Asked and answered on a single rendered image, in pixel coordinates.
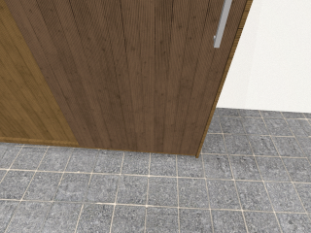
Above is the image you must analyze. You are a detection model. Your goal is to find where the wardrobe door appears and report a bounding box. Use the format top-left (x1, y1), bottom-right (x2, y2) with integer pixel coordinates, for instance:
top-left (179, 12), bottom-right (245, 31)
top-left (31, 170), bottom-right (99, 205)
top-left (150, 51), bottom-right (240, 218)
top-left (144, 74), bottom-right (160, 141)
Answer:
top-left (4, 0), bottom-right (247, 155)
top-left (0, 0), bottom-right (78, 142)

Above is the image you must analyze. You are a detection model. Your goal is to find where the handle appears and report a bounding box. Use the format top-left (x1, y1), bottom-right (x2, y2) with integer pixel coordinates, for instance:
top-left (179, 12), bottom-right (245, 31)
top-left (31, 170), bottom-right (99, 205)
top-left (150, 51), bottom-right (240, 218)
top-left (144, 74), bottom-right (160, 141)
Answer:
top-left (213, 0), bottom-right (232, 48)

